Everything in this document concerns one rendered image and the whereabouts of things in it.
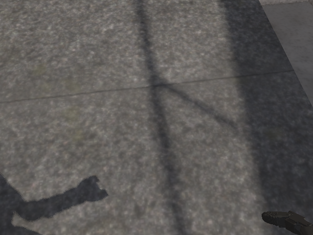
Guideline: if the right robot hand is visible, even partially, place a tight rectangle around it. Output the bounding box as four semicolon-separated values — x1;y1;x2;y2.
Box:
261;211;313;235

